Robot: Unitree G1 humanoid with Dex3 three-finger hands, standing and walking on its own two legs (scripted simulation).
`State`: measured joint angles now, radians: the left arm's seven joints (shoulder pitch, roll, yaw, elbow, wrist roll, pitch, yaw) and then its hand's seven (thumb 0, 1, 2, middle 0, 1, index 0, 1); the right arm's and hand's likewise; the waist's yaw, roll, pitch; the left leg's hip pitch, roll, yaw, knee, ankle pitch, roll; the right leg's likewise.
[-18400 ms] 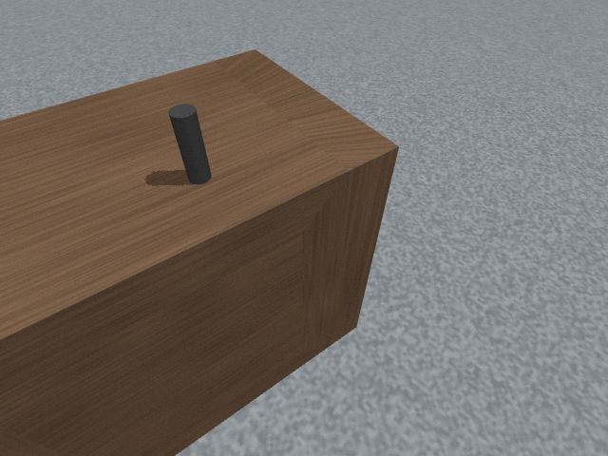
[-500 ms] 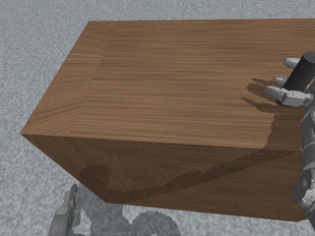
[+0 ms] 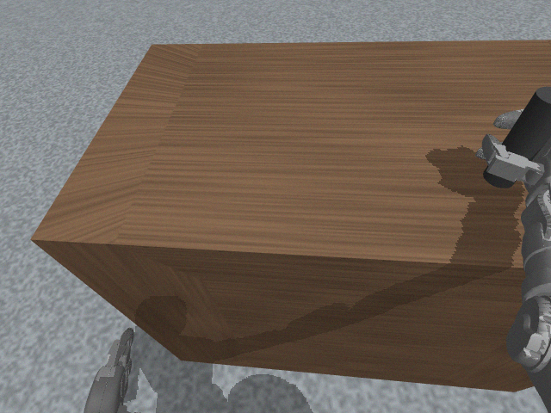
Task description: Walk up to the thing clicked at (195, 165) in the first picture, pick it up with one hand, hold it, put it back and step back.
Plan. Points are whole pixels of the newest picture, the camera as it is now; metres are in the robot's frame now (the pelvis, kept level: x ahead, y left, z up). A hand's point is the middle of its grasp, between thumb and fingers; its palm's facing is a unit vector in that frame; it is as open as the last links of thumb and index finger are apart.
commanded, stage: settle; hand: right
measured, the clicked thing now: (523, 142) +0.46 -0.30 +0.14
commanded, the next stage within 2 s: lift in 0.52 s
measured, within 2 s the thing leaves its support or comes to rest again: neither
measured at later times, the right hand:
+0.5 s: hand (510, 131) +0.46 -0.27 +0.16, palm faces +0.33 +0.95 +0.02, open 5.4 cm
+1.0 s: hand (514, 113) +0.44 -0.25 +0.20, palm faces +0.29 +0.96 +0.01, open 5.4 cm
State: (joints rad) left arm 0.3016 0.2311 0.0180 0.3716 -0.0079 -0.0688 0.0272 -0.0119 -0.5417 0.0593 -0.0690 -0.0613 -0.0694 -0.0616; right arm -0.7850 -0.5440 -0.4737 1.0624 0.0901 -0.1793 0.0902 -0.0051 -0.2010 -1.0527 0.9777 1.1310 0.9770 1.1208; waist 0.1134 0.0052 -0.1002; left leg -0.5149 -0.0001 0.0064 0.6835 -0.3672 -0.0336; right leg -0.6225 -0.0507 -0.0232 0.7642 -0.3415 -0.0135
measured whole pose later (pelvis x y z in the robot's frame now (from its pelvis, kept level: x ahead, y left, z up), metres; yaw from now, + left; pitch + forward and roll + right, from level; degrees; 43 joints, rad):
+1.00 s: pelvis +0.00 +0.01 +0.02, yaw +0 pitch +6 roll +1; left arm 0.28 0.24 0.05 0.50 -0.02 -0.10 0.07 -0.01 -0.53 0.05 -0.06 -0.07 -0.07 -0.06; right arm -0.71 -0.45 -0.41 0.79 0.13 -0.01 0.06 0.00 -0.17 -1.10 1.00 1.13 0.99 1.12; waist 0.06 -0.03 -0.08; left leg -0.32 0.01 -0.01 0.53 -0.31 -0.03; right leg -0.41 -0.04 -0.04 0.57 -0.26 0.00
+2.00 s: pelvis -0.02 +0.02 +0.02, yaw -2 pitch -3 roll +0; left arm 0.26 0.26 0.06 0.55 -0.05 -0.14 0.06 -0.01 -0.56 0.06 -0.05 -0.05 -0.04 -0.05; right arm -0.60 -0.33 -0.36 0.02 0.21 0.71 -0.04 0.00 -0.17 -1.10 1.00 1.12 0.99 1.12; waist -0.01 -0.08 -0.08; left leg -0.17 0.03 0.03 0.51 -0.29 -0.01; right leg -0.24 -0.02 -0.01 0.48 -0.20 0.01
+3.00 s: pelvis -0.01 +0.02 +0.02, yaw -2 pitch -2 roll +0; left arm 0.23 0.28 0.07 0.63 -0.06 -0.16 0.05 -0.01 -0.54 0.06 -0.05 -0.06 -0.05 -0.06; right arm -0.65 -0.32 -0.36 -0.06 0.22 0.85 -0.06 0.00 -0.17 -1.10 1.00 1.12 0.99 1.12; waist -0.01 -0.09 -0.10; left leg -0.17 0.04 0.02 0.51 -0.30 -0.02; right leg -0.24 -0.01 -0.02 0.49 -0.21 0.00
